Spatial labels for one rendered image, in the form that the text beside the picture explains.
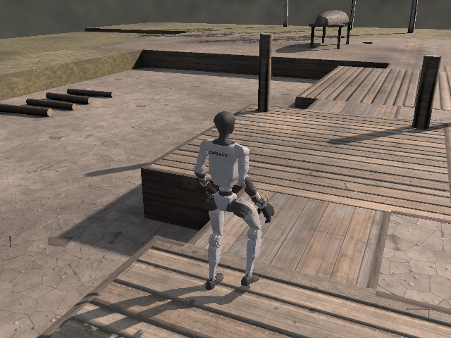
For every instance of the robot right hand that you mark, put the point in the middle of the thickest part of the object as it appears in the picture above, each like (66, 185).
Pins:
(268, 211)

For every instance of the robot left forearm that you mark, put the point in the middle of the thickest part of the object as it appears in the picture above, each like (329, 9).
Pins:
(202, 179)

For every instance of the robot right forearm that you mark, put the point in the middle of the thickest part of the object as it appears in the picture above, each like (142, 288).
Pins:
(253, 194)

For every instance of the robot left hand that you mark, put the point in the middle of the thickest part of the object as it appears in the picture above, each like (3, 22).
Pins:
(210, 187)

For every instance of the left robot upper arm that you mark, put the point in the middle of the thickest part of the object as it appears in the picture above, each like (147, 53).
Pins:
(202, 157)

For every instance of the right robot foot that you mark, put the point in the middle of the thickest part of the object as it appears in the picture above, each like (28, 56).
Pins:
(247, 281)

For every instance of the right robot upper arm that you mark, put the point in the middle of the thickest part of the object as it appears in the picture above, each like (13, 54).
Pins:
(242, 154)

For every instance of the humanoid robot head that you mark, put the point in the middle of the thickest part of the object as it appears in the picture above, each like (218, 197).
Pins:
(224, 122)

